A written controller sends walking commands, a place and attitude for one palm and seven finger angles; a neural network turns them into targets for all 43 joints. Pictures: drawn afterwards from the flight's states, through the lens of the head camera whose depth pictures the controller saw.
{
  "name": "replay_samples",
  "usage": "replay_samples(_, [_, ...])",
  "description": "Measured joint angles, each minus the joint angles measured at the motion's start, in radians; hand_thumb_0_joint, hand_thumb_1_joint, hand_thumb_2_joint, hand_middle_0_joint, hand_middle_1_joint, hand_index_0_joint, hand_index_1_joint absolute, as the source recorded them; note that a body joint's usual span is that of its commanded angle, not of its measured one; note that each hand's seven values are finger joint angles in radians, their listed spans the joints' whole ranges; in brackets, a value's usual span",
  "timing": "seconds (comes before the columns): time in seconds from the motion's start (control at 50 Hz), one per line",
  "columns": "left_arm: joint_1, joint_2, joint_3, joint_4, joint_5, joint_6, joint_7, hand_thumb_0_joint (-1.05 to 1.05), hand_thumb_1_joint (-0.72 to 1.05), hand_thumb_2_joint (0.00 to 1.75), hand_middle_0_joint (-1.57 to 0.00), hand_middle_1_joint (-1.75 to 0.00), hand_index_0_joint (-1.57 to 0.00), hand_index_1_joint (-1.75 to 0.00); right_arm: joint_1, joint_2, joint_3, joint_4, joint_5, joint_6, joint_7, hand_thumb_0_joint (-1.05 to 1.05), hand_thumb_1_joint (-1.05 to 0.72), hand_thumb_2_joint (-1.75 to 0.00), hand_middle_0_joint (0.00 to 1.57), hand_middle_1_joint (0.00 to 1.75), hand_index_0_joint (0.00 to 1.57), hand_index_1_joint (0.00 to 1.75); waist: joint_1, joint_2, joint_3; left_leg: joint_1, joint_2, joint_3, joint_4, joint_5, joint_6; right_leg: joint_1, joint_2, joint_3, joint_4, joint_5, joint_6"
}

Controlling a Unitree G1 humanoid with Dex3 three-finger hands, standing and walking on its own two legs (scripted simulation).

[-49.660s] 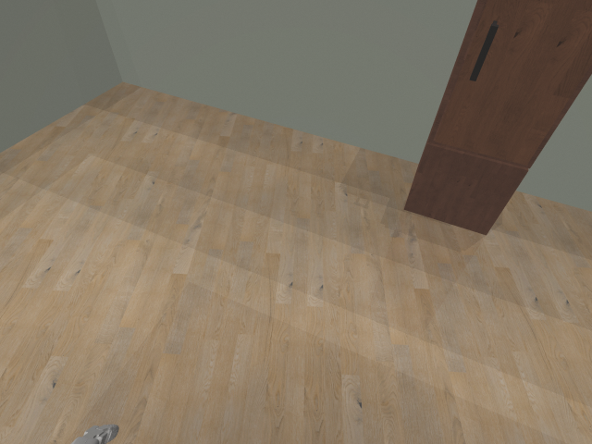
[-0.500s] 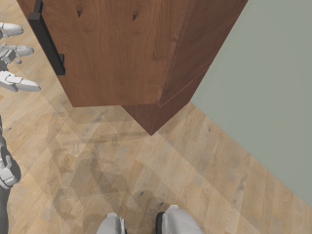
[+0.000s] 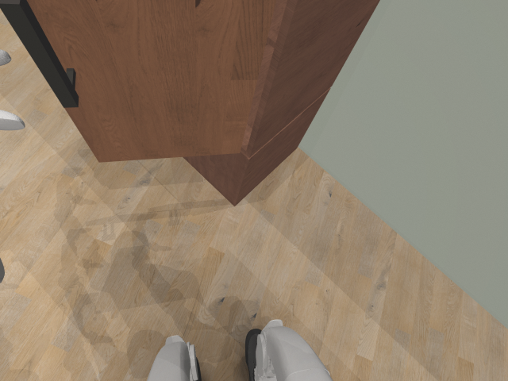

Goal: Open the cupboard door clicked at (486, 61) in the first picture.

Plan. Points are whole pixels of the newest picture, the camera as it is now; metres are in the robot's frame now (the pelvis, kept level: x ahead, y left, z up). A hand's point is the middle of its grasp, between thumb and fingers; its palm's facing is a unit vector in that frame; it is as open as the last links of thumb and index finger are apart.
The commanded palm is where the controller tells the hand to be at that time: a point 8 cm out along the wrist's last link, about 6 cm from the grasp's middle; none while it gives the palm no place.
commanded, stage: slide the fingers in behind the handle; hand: left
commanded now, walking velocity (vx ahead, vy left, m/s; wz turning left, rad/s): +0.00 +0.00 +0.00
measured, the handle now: (47, 47) +0.57 +0.23 +0.09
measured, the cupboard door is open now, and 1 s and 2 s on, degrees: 52 52 52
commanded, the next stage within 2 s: close the thumb around the handle in 1.58 s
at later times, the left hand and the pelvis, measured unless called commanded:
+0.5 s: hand (11, 78) +0.52 +0.27 +0.08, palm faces +0.04 -1.00 +0.01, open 14.0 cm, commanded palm +0.50 +0.30 +0.08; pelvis +0.01 +0.01 +0.00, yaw +0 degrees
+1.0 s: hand (60, 77) +0.52 +0.21 +0.09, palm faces +0.05 -1.00 -0.03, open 14.0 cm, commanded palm +0.49 +0.26 +0.08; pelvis +0.00 -0.01 +0.00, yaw +0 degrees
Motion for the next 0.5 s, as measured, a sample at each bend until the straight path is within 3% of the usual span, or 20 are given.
replay_samples(0.16, [0.02, -0.057, -0.03, -0.036, -0.018, 0.002, 0.007, -0.01, -0.5, 0.3, -0.3, -1.2, -0.3, -1.2, -0.002, 0.002, -0.008, 0.005, -0.005, 0.005, 0.01, 0.0, -0.91, -0.9, 0.21, 0.3, 0.21, 0.3, 0.007, 0.0, -0.013, 0.007, -0.004, 0.0, -0.002, -0.004, 0.004, 0.01, -0.003, 0.001, -0.006, -0.002, 0.006])
replay_samples(0.28, [0.028, -0.09, -0.038, -0.054, 0.006, 0.001, 0.057, -0.01, -0.5, 0.3, -0.3, -1.2, -0.3, -1.2, -0.014, 0.009, -0.01, -0.009, -0.01, -0.001, 0.014, 0.0, -0.91, -0.9, 0.21, 0.3, 0.21, 0.3, 0.001, 0.001, -0.016, 0.011, -0.007, 0.001, 0.0, -0.008, 0.007, 0.014, -0.005, 0.002, -0.005, -0.005, 0.009])
replay_samples(0.5, [0.063, -0.152, -0.061, -0.082, -0.014, -0.005, 0.096, -0.01, -0.5, 0.3, -0.3, -1.2, -0.29, -1.21, -0.012, 0.026, -0.013, -0.002, -0.011, 0.006, 0.029, 0.0, -0.91, -0.9, 0.21, 0.3, 0.21, 0.3, 0.019, 0.013, -0.026, 0.043, -0.01, 0.008, -0.016, -0.012, 0.01, 0.042, -0.007, 0.01, -0.016, -0.01, 0.014])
